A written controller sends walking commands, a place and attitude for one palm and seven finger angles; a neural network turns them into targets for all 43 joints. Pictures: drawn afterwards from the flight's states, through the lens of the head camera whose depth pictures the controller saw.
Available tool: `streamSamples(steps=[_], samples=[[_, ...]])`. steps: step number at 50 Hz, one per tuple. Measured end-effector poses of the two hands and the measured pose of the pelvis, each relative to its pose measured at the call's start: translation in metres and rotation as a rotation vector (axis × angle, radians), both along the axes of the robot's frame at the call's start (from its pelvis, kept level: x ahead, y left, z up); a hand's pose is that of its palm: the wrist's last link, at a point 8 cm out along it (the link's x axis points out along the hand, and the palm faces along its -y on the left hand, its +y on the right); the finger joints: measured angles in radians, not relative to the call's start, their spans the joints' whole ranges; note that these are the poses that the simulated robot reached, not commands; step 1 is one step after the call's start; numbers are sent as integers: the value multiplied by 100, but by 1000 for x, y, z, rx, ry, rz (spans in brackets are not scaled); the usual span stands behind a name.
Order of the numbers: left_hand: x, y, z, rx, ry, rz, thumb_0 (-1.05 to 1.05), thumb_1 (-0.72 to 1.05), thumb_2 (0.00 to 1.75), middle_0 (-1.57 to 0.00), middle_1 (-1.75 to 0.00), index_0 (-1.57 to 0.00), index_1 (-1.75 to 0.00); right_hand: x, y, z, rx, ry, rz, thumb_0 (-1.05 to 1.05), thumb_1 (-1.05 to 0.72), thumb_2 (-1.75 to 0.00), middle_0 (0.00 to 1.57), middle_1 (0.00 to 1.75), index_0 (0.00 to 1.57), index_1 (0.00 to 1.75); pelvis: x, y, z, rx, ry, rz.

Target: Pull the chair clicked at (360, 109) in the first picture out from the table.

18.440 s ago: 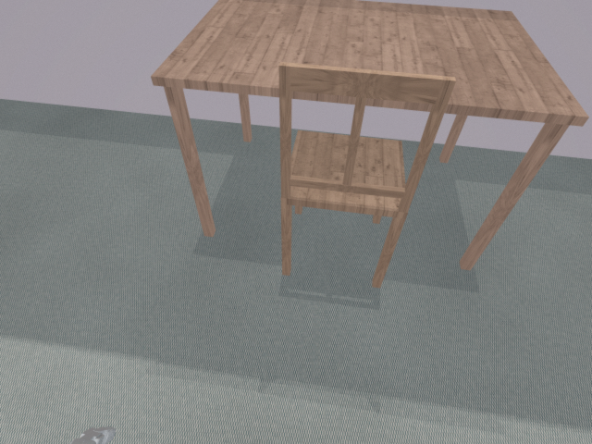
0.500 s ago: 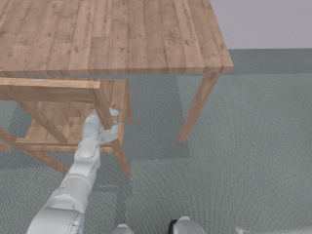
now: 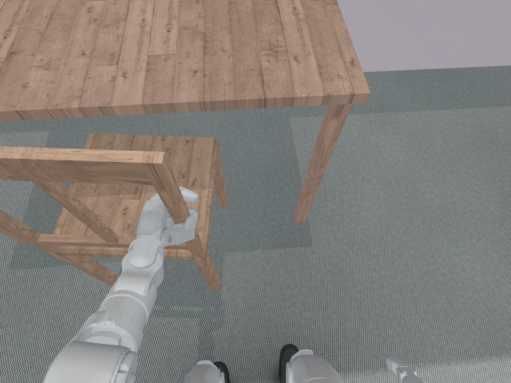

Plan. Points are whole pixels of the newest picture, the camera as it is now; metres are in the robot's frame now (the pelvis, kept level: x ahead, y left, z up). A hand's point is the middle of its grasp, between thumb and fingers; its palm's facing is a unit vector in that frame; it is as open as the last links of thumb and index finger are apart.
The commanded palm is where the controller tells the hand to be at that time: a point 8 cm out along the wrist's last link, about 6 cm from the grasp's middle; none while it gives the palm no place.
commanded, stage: step backward, pulling the chair out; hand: left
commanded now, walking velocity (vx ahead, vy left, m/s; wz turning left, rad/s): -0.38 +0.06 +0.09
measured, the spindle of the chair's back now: (84, 214) +0.40 +0.32 -0.09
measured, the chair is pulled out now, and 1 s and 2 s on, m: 0.08 0.15 0.21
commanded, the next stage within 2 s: none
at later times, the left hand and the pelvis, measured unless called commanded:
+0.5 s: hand (199, 256) +0.31 +0.10 -0.06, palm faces -0.06 -0.98 -0.16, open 5.9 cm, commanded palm +0.32 +0.15 -0.06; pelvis -0.04 -0.01 -0.01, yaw +1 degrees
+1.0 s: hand (200, 261) +0.30 +0.09 -0.06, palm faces -0.03 -0.99 -0.16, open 6.0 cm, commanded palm +0.31 +0.15 -0.06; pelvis -0.05 -0.02 -0.01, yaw +2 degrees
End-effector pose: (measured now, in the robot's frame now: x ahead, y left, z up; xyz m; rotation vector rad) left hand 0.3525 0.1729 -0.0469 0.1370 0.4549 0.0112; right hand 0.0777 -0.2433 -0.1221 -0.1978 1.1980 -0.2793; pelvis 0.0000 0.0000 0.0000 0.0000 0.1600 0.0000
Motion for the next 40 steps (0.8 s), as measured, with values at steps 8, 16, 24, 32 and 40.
streamSamples(steps=[8,16,24,32,40], samples=[[-26,-14,1,13,13,-18,9,60,76,-34,-111,-50,-145,-12,-17,2,-31,-52,10,1,-90,-90,20,30,20,30,-21,-4,-1,3,-30,13],[-45,-21,1,20,22,-62,8,61,74,-33,-116,-50,-145,-33,-22,7,-64,-70,10,1,-90,-90,20,30,20,30,-34,0,-1,15,-57,7],[-54,-24,1,29,17,-43,9,59,77,-35,-117,-50,-145,-37,-10,-8,-2,-100,32,1,-90,-90,20,30,20,30,-42,-9,-10,27,-85,7],[-59,-25,1,26,21,-32,9,58,78,-35,-117,-50,-145,-45,-11,-6,-5,-91,51,1,-90,-90,20,30,20,30,-47,-5,-6,11,-94,24],[-58,-24,1,28,15,-71,8,60,75,-33,-121,-50,-145,-49,-14,1,-48,-92,52,1,-90,-90,20,30,20,30,-48,-2,-7,19,-100,15]])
